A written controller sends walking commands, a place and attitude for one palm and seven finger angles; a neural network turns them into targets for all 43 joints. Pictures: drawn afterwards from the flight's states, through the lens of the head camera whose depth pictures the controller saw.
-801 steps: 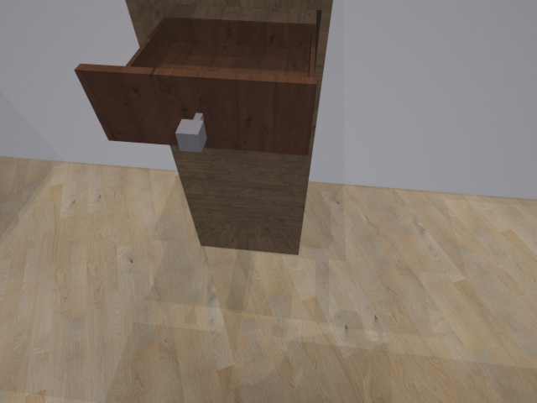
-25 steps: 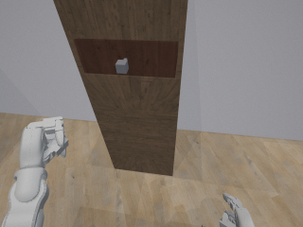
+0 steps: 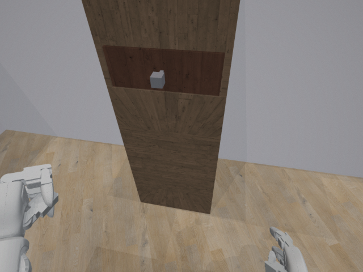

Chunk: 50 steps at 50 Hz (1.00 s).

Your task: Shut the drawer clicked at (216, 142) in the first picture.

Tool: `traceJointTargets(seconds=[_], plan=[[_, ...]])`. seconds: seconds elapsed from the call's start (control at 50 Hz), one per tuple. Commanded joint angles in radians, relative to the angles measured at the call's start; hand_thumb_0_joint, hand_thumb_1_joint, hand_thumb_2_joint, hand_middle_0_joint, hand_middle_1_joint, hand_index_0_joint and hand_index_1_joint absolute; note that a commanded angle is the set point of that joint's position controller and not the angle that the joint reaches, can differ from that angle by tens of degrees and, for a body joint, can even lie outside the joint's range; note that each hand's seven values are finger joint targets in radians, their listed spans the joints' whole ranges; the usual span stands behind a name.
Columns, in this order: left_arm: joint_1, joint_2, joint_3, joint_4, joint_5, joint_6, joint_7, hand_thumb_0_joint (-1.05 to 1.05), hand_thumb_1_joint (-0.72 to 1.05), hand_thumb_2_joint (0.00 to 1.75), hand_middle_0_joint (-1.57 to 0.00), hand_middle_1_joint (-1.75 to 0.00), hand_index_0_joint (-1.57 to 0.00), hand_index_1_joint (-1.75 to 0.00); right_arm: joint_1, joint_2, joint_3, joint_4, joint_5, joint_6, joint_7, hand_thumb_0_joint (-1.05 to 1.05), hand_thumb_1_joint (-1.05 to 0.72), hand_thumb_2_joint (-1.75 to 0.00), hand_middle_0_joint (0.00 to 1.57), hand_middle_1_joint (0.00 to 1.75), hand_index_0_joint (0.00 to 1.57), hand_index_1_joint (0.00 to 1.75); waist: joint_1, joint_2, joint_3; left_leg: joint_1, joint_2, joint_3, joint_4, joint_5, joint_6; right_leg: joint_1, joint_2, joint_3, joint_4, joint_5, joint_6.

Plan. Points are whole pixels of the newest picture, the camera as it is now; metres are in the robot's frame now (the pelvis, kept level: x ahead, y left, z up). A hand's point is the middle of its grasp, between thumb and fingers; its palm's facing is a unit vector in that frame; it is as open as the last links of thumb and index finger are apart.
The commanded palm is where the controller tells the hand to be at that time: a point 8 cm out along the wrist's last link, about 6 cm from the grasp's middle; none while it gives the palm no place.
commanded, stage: step back with the hand held close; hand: left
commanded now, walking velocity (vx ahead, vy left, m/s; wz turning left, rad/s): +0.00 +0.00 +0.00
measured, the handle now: (159, 77) +0.64 +0.17 +0.13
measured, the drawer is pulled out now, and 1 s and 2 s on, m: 0.00 0.00 0.00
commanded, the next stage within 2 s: stop stepping back and stand still in 1.42 s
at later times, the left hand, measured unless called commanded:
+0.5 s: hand (46, 207) +0.16 +0.25 +0.15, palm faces +0.30 -0.81 -0.51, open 3.2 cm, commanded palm +0.10 +0.29 +0.17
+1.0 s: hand (9, 255) +0.09 +0.25 +0.16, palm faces +0.39 -0.79 -0.47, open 3.2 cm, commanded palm +0.02 +0.29 +0.17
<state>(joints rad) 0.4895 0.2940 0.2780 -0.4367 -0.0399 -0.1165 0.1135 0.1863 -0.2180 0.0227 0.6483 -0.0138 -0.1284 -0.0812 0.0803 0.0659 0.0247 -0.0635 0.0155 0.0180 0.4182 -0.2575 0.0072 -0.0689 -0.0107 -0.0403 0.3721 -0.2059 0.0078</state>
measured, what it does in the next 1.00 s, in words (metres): walks backwards: right foot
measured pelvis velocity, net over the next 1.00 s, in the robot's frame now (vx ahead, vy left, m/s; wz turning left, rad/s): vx -0.11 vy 0.01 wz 0.01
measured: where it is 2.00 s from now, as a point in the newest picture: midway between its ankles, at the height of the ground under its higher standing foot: outside the picture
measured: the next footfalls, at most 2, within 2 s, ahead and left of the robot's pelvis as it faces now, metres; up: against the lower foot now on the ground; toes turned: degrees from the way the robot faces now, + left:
right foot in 0.90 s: -0.06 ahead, -0.11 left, +0.00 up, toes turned +5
right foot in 1.54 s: -0.28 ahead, -0.08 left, +0.00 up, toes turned +5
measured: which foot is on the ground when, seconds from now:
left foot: down 0.00-1.00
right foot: down 0.00-0.80, up 0.82-0.88, down 0.90-1.00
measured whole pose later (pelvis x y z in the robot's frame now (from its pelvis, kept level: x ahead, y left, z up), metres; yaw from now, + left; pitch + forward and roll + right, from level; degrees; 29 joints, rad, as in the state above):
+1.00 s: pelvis -0.11 +0.01 -0.02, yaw +1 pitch +2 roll -2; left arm 0.59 0.38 0.41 -0.59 -0.01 -0.31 0.14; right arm 0.21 -0.19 0.01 0.59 -0.02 -0.13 -0.07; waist 0.01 0.00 0.02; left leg -0.47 0.01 0.00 0.58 -0.14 0.03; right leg -0.32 0.07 0.05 0.58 -0.30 0.00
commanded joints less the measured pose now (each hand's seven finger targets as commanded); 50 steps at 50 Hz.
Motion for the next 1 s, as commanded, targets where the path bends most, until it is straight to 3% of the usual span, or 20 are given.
traceJointTargets(seconds=[0.0, 0.02, 0.04, 0.06, 0.08, 0.12, 0.16, 0.22, 0.32, 0.46, 0.54, 0.62, 0.66, 0.72, 0.78, 0.86, 0.9, 0.94, 0.96, 0.98], plan=[[-0.095, 0.17, 0.099, -0.226, 0.0, -0.056, 0.014, 0.0, 0.9, 0.9, -1.4, -1.6, -1.4, -1.6, -0.126, -0.097, -0.032, -0.16, -0.002, -0.062, -0.006, 0.0, -0.9, -0.9, 0.2, 0.3, 0.2, 0.3, -0.009, 0.009, -0.025, -0.034, 0.0, -0.011, -0.081, 0.171, 0.009, -0.013, 0.013, 0.016, -0.061, 0.075, -0.027], [-0.094, 0.179, 0.109, -0.228, -0.002, -0.056, 0.015, 0.0, 0.9, 0.9, -1.4, -1.6, -1.4, -1.6, -0.125, -0.098, -0.032, -0.162, -0.004, -0.06, -0.005, 0.0, -0.9, -0.9, 0.2, 0.3, 0.2, 0.3, -0.006, -0.003, -0.038, -0.034, 0.001, -0.015, -0.081, 0.178, 0.008, -0.003, 0.013, 0.013, -0.058, 0.082, -0.027], [-0.182, 0.309, 0.243, -0.303, -0.008, -0.1, 0.018, 0.0, 0.9, 0.9, -1.4, -1.6, -1.4, -1.6, -0.113, -0.124, -0.033, -0.203, 0.005, -0.033, 0.002, 0.0, -0.9, -0.9, 0.2, 0.3, 0.2, 0.3, -0.053, -0.019, 0.043, -0.122, 0.01, -0.02, -0.058, 0.104, 0.033, -0.117, -0.023, 0.117, -0.111, 0.116, -0.023], [-0.163, 0.312, 0.257, -0.273, -0.006, -0.117, 0.014, 0.0, 0.9, 0.9, -1.4, -1.6, -1.4, -1.6, -0.112, -0.109, -0.03, -0.192, 0.001, -0.018, -0.001, 0.0, -0.9, -0.9, 0.2, 0.3, 0.2, 0.3, -0.05, -0.036, 0.044, -0.138, 0.001, -0.037, -0.054, 0.073, 0.033, -0.118, -0.042, 0.119, -0.125, 0.098, -0.027], [-0.027, 0.218, 0.188, -0.194, -0.005, -0.111, 0.005, 0.0, 0.9, 0.9, -1.4, -1.6, -1.4, -1.6, -0.108, -0.11, -0.038, -0.188, -0.001, -0.003, -0.001, 0.0, -0.9, -0.9, 0.2, 0.3, 0.2, 0.3, -0.057, -0.051, 0.029, -0.125, 0.005, -0.032, -0.04, 0.107, 0.031, -0.139, -0.048, 0.114, -0.121, 0.112, -0.026], [0.036, 0.172, 0.133, -0.215, -0.001, -0.111, -0.005, 0.0, 0.9, 0.9, -1.4, -1.6, -1.4, -1.6, -0.105, -0.124, -0.047, -0.205, -0.002, 0.018, 0.007, 0.0, -0.9, -0.9, 0.2, 0.3, 0.2, 0.3, -0.063, -0.022, -0.046, -0.103, 0.017, -0.022, -0.034, 0.189, 0.032, -0.121, -0.049, 0.089, -0.081, 0.183, -0.018], [0.051, 0.192, 0.144, -0.251, 0.001, -0.121, -0.003, 0.0, 0.9, 0.9, -1.4, -1.6, -1.4, -1.6, -0.11, -0.13, -0.053, -0.218, -0.002, 0.028, 0.003, 0.0, -0.9, -0.9, 0.2, 0.3, 0.2, 0.3, -0.061, 0.013, -0.109, -0.101, 0.027, -0.025, -0.037, 0.296, 0.029, -0.083, -0.042, 0.058, -0.026, 0.264, -0.01], [0.116, 0.224, 0.186, -0.265, -0.004, -0.123, 0.006, 0.0, 0.9, 0.9, -1.4, -1.6, -1.4, -1.6, -0.1, -0.122, -0.067, -0.241, 0.008, 0.048, 0.001, 0.0, -0.9, -0.9, 0.2, 0.3, 0.2, 0.3, -0.058, -0.032, -0.195, -0.097, 0.049, -0.033, -0.024, 0.409, 0.029, -0.047, -0.036, 0.04, 0.046, 0.351, 0.002], [0.144, 0.246, 0.215, -0.302, -0.006, -0.134, 0.016, 0.0, 0.9, 0.9, -1.4, -1.6, -1.4, -1.6, -0.1, -0.116, -0.078, -0.266, 0.014, 0.066, -0.007, 0.0, -0.9, -0.9, 0.2, 0.3, 0.2, 0.3, -0.061, -0.035, -0.208, -0.153, 0.06, -0.035, -0.009, 0.436, 0.027, -0.042, -0.039, 0.047, 0.11, 0.416, 0.007], [0.126, 0.248, 0.219, -0.34, 0.011, -0.154, 0.029, 0.0, 0.9, 0.9, -1.4, -1.6, -1.4, -1.6, -0.095, -0.132, -0.082, -0.279, 0.014, 0.048, -0.013, 0.0, -0.9, -0.9, 0.2, 0.3, 0.2, 0.3, -0.06, 0.037, -0.142, -0.384, 0.089, -0.082, -0.072, 0.117, 0.061, -0.004, -0.019, 0.066, 0.182, 0.223, 0.012], [0.119, 0.237, 0.221, -0.327, 0.019, -0.173, 0.039, 0.0, 0.9, 0.9, -1.4, -1.6, -1.4, -1.6, -0.076, -0.127, -0.083, -0.28, 0.019, 0.028, -0.011, 0.0, -0.9, -0.9, 0.2, 0.3, 0.2, 0.3, -0.073, -0.034, -0.095, -0.501, 0.073, -0.081, -0.053, -0.161, 0.073, -0.027, -0.042, 0.119, 0.161, 0.12, 0.002], [0.091, 0.237, 0.21, -0.336, 0.022, -0.193, 0.05, 0.0, 0.9, 0.9, -1.4, -1.6, -1.4, -1.6, -0.052, -0.125, -0.084, -0.264, 0.016, 0.011, -0.011, 0.0, -0.9, -0.9, 0.2, 0.3, 0.2, 0.3, -0.085, -0.1, -0.076, -0.406, 0.022, -0.064, 0.065, -0.237, 0.051, -0.22, -0.095, 0.19, 0.008, -0.135, -0.029], [0.075, 0.256, 0.219, -0.345, 0.019, -0.2, 0.06, 0.0, 0.9, 0.9, -1.4, -1.6, -1.4, -1.6, -0.048, -0.123, -0.082, -0.25, 0.01, 0.006, -0.015, 0.0, -0.9, -0.9, 0.2, 0.3, 0.2, 0.3, -0.088, -0.116, -0.081, -0.33, 0.011, -0.066, 0.104, -0.212, 0.037, -0.314, -0.112, 0.187, -0.033, -0.221, -0.041], [0.071, 0.241, 0.206, -0.356, 0.02, -0.211, 0.07, 0.0, 0.9, 0.9, -1.4, -1.6, -1.4, -1.6, -0.048, -0.128, -0.074, -0.245, 0.009, -0.005, -0.021, 0.0, -0.9, -0.9, 0.2, 0.3, 0.2, 0.3, -0.092, -0.025, -0.071, -0.36, 0.054, -0.119, 0.01, -0.253, 0.049, -0.308, -0.064, 0.126, 0.033, -0.239, -0.018], [0.091, 0.231, 0.23, -0.345, 0.045, -0.223, 0.067, 0.0, 0.9, 0.9, -1.4, -1.6, -1.4, -1.6, -0.062, -0.142, -0.078, -0.256, 0.014, -0.03, -0.029, 0.0, -0.9, -0.9, 0.2, 0.3, 0.2, 0.3, -0.074, 0.174, -0.093, -0.677, 0.217, -0.296, -0.272, -0.484, 0.12, 0.02, 0.066, 0.039, 0.402, -0.067, 0.027], [0.104, 0.245, 0.239, -0.349, 0.049, -0.238, 0.049, 0.0, 0.9, 0.9, -1.4, -1.6, -1.4, -1.6, -0.069, -0.133, -0.085, -0.255, 0.005, -0.058, -0.018, 0.0, -0.9, -0.9, 0.2, 0.3, 0.2, 0.3, -0.068, 0.08, -0.082, -0.663, 0.195, -0.244, -0.157, -0.286, 0.131, 0.033, 0.067, 0.083, 0.351, -0.001, 0.014], [0.117, 0.231, 0.219, -0.34, 0.034, -0.247, 0.035, 0.0, 0.9, 0.9, -1.4, -1.6, -1.4, -1.6, -0.054, -0.128, -0.079, -0.23, -0.002, -0.062, -0.006, 0.0, -0.9, -0.9, 0.2, 0.3, 0.2, 0.3, -0.077, 0.052, -0.046, -0.587, 0.143, -0.208, -0.101, -0.174, 0.101, -0.039, 0.044, 0.124, 0.222, 0.081, -0.008], [0.09, 0.253, 0.219, -0.367, 0.017, -0.258, 0.031, 0.0, 0.9, 0.9, -1.4, -1.6, -1.4, -1.6, -0.051, -0.116, -0.074, -0.204, -0.004, -0.061, 0.001, 0.0, -0.9, -0.9, 0.2, 0.3, 0.2, 0.3, -0.084, 0.007, -0.15, -0.341, 0.083, -0.12, 0.01, 0.118, 0.05, -0.152, -0.02, 0.194, 0.134, 0.286, -0.028], [0.081, 0.266, 0.213, -0.386, 0.011, -0.257, 0.034, 0.0, 0.9, 0.9, -1.4, -1.6, -1.4, -1.6, -0.04, -0.102, -0.074, -0.189, -0.002, -0.058, 0.004, 0.0, -0.9, -0.9, 0.2, 0.3, 0.2, 0.3, -0.087, -0.061, -0.228, -0.207, 0.061, -0.082, 0.084, 0.301, 0.025, -0.192, -0.059, 0.212, 0.117, 0.421, -0.029], [0.105, 0.263, 0.207, -0.369, 0.006, -0.247, 0.032, 0.0, 0.9, 0.9, -1.4, -1.6, -1.4, -1.6, -0.035, -0.105, -0.084, -0.19, 0.005, -0.05, 0.006, 0.0, -0.9, -0.9, 0.2, 0.3, 0.2, 0.3, -0.089, -0.103, -0.286, -0.121, 0.048, -0.056, 0.135, 0.352, 0.014, -0.218, -0.075, 0.205, 0.097, 0.43, -0.027]])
